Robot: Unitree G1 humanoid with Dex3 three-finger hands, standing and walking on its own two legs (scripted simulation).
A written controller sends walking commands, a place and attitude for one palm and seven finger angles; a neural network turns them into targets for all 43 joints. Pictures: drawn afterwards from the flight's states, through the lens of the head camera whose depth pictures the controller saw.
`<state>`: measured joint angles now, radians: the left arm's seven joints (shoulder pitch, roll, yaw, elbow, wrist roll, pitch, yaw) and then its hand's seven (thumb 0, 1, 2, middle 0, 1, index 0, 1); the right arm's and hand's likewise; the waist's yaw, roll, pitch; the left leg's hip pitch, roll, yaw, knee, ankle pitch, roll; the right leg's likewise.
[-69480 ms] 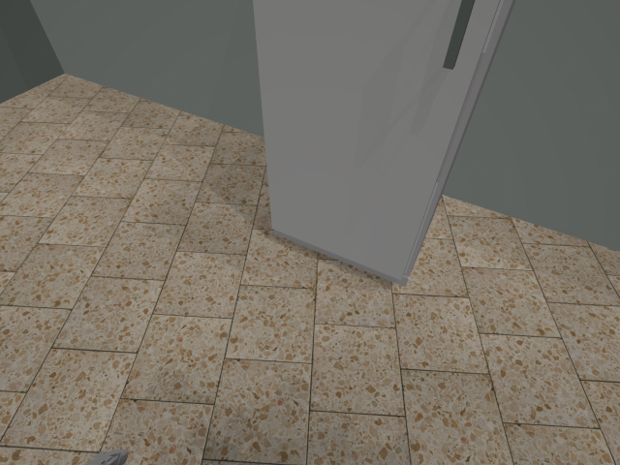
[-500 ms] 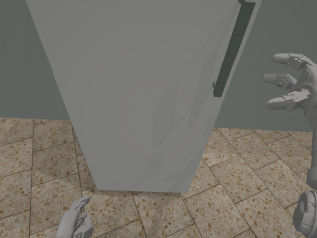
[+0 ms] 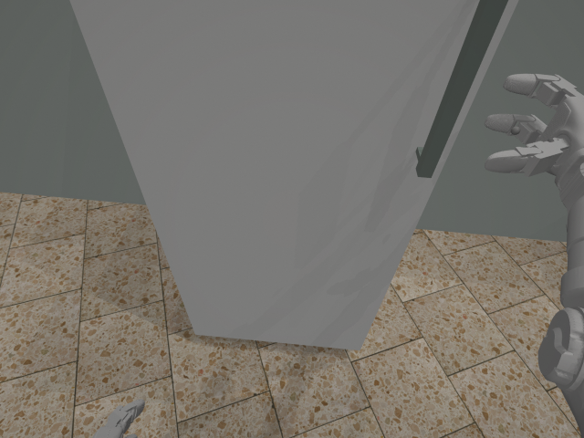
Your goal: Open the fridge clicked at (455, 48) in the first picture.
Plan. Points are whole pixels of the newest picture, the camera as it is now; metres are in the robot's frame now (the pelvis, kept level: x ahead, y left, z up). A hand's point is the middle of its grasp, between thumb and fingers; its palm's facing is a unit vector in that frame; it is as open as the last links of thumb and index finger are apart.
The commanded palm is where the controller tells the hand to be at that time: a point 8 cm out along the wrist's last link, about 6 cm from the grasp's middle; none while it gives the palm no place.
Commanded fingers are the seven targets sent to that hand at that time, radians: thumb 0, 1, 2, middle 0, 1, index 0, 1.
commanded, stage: move the hooked fingers beside the handle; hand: right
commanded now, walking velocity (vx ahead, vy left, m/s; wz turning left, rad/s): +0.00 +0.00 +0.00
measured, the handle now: (450, 91) +0.51 -0.15 +0.25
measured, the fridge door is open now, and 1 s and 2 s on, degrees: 0 0 0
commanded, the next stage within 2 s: feel for the door with the fingertips in 0.86 s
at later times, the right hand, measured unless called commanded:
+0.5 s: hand (513, 131) +0.44 -0.21 +0.24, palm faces +0.02 +1.00 -0.02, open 14.0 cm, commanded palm +0.43 -0.26 +0.24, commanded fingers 0.00 0.50 -0.30 0.30 1.20 0.30 1.20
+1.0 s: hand (519, 138) +0.44 -0.22 +0.24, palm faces +0.05 +1.00 -0.02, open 14.0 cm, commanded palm +0.42 -0.26 +0.24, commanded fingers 0.00 0.50 -0.30 0.30 1.20 0.30 1.20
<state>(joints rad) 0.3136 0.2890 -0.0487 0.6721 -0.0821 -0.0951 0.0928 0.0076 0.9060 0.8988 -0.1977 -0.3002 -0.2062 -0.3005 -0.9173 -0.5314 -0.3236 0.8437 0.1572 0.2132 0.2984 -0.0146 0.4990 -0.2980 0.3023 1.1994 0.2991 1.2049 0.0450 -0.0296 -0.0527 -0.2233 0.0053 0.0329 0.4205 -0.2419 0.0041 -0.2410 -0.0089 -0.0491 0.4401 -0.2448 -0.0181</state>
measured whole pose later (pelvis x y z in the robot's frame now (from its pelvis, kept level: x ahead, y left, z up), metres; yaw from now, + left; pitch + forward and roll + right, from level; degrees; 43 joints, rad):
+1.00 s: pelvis +0.00 +0.01 +0.00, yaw +0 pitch +3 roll +0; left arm 0.33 0.29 -0.05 0.66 -0.08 -0.07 0.09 0.01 0.91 0.90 -0.20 -0.30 -0.21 -0.30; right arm -0.86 -0.54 -0.35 0.82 0.16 0.20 0.30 -0.01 0.50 -0.30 0.30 1.20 0.30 1.20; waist 0.04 -0.03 -0.06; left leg -0.22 -0.01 0.03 0.43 -0.25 0.01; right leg -0.24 -0.02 -0.05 0.45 -0.26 -0.01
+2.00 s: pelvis +0.00 +0.00 +0.00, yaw +0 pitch +4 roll +1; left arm 0.37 0.29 -0.03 0.70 -0.06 -0.10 0.08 0.01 0.91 0.90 -0.20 -0.30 -0.21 -0.30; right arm -1.02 -0.49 -0.31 0.97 0.13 0.13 0.23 -0.01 0.50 -0.30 0.32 1.22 0.31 1.21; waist 0.07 -0.03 -0.06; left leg -0.27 0.00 0.03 0.44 -0.24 0.00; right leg -0.28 -0.01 -0.05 0.47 -0.25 -0.02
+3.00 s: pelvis +0.00 +0.01 +0.00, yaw +0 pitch +3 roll +0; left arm 0.30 0.27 -0.04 0.69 -0.06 -0.07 0.08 0.01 0.91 0.90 -0.20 -0.30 -0.21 -0.30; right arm -1.00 -0.37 -0.25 0.89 0.14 0.19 0.15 -0.01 0.50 -0.30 0.30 1.20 0.30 1.20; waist 0.05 -0.04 -0.06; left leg -0.24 0.00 0.04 0.44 -0.25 0.02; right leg -0.26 -0.02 -0.04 0.46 -0.25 -0.01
